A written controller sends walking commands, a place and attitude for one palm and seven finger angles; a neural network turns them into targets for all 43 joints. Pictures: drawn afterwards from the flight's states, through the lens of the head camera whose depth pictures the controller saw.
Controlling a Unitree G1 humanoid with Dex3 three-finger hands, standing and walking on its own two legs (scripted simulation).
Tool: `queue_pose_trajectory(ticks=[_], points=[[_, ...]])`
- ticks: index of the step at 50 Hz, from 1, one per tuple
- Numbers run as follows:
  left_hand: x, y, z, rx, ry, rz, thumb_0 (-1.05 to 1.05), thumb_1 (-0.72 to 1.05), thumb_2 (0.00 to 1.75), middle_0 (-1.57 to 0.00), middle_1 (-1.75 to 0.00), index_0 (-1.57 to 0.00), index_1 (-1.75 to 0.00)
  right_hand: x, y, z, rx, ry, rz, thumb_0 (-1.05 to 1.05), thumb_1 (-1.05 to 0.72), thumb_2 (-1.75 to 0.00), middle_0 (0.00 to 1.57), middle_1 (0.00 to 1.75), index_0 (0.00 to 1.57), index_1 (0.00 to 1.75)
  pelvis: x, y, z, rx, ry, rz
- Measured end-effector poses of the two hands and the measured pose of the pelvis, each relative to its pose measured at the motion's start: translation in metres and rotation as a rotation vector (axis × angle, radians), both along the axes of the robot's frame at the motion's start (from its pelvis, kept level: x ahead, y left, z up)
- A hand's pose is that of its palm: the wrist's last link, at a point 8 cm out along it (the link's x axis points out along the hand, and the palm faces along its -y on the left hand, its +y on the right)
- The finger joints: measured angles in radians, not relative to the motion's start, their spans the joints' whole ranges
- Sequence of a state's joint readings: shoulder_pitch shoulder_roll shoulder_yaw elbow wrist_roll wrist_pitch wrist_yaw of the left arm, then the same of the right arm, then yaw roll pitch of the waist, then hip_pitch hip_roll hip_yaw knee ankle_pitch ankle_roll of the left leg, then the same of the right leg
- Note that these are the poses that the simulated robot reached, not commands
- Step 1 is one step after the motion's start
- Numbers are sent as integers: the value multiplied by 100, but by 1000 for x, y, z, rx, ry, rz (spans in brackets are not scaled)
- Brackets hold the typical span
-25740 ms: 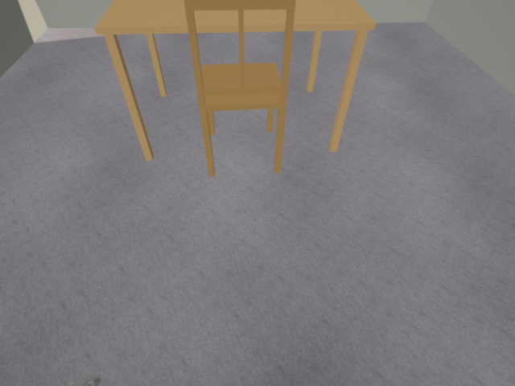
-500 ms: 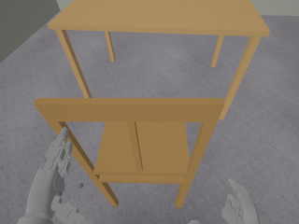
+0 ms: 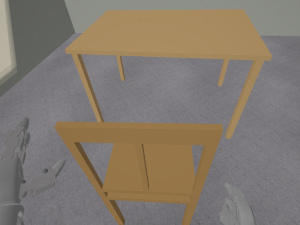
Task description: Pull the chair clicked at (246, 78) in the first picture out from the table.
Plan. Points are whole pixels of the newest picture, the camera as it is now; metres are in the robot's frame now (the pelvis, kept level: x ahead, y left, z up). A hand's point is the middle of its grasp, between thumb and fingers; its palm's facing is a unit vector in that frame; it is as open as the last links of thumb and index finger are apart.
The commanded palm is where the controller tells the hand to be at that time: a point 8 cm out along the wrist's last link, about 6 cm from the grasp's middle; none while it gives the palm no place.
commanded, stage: draw the hand back to the body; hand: left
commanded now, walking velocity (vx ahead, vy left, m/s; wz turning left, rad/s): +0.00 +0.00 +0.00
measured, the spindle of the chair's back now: (143, 169) +0.31 +0.07 -0.07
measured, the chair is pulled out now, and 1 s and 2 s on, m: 0.57 0.57 0.57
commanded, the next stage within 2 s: step back with the hand held close in 0.52 s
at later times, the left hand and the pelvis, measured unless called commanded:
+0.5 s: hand (35, 157) +0.19 +0.26 +0.17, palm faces +0.47 -0.76 -0.44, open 7.5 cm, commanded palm +0.15 +0.30 +0.18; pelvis +0.00 +0.00 +0.00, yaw -1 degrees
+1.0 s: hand (37, 164) +0.19 +0.25 +0.16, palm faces +0.33 -0.75 -0.57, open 7.4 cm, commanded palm +0.12 +0.30 +0.18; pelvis -0.03 +0.00 +0.00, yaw -2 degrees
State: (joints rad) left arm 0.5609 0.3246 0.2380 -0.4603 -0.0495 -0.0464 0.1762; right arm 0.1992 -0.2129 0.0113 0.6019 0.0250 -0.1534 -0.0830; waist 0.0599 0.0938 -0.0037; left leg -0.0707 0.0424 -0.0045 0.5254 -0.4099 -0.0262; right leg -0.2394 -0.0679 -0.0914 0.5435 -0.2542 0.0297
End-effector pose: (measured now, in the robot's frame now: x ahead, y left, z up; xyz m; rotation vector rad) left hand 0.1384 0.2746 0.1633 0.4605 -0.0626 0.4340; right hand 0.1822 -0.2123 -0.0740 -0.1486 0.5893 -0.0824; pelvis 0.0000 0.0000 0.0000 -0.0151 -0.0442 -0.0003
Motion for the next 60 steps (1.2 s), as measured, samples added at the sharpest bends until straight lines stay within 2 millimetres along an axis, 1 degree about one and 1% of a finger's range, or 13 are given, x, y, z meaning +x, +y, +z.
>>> queue_pose_trajectory(ticks=[10, 12, 16, 21, 29, 33, 36, 39, 43, 46, 49, 56, 60], points=[[7, 23, 35, 98, -102, 65, 1, 69, 79, -18, -26, -18, -26, -5, -11, -6, -11, 53, -16, 1, -91, -90, 21, 30, 20, 30, 3, -1, 4, -1, -10, -6], [8, 24, 35, 95, -107, 71, 1, 75, 82, -18, -27, -19, -27, -8, -14, -8, -13, 64, -24, 1, -91, -90, 21, 30, 20, 30, 3, -1, 4, -1, -9, -8], [12, 20, 28, 69, -82, 57, 1, 83, 86, -19, -29, -19, -29, -12, -19, -9, -19, 79, -39, 1, -91, -90, 21, 30, 20, 30, 3, -1, 4, 0, -6, -12], [13, 14, 21, 57, -54, 30, 1, 87, 88, -20, -29, -20, -30, -14, -22, -8, -27, 81, -53, 1, -91, -90, 20, 30, 20, 30, 3, -1, 4, 0, -7, -15], [11, 17, 28, 75, -78, 40, 2, 89, 89, -21, -30, -21, -30, -12, -18, -7, -17, 65, -45, 1, -91, -90, 20, 30, 20, 30, 2, -2, 4, 0, -12, -16], [10, 17, 27, 66, -79, 46, 2, 89, 89, -21, -30, -21, -30, -10, -15, -6, -11, 58, -34, 1, -91, -90, 20, 30, 20, 30, 1, -2, 4, 1, -13, -15], [14, 20, 33, 86, -108, 33, 2, 89, 89, -21, -30, -21, -30, -10, -13, -5, -9, 65, -28, 1, -91, -90, 21, 30, 20, 30, -3, -2, 5, 2, -7, -23], [20, 23, 36, 122, -107, 15, 2, 89, 89, -21, -30, -21, -30, -14, -15, -5, -10, 86, -42, 1, -91, -90, 21, 30, 20, 30, -9, 0, 6, 6, 8, -33], [24, 18, 28, 150, -38, -35, 2, 90, 89, -20, -30, -21, -30, -24, -21, -7, -12, 117, -87, 1, -91, -90, 21, 30, 20, 30, -16, 4, 7, 14, 28, -41], [21, 14, 21, 162, 13, -72, 2, 89, 89, -21, -30, -21, -30, -36, -25, -8, -18, 145, -125, 1, -91, -90, 21, 30, 20, 30, -21, 5, 6, 19, 37, -41], [13, 14, 19, 175, 27, -92, 2, 89, 89, -21, -30, -21, -30, -49, -28, -10, -28, 169, -149, 1, -91, -90, 21, 30, 20, 30, -28, 5, 4, 23, 41, -40], [-13, 18, 26, 190, -42, -56, 2, 89, 89, -21, -30, -21, -31, -74, -29, -12, -45, 186, -148, 1, -91, -90, 20, 30, 20, 30, -44, -1, 0, 23, 36, -33], [-27, 18, 25, 166, -83, -24, 2, 89, 89, -21, -30, -21, -31, -84, -29, -13, -50, 177, -133, 1, -91, -90, 21, 30, 20, 30, -54, -3, -2, 19, 34, -33]])
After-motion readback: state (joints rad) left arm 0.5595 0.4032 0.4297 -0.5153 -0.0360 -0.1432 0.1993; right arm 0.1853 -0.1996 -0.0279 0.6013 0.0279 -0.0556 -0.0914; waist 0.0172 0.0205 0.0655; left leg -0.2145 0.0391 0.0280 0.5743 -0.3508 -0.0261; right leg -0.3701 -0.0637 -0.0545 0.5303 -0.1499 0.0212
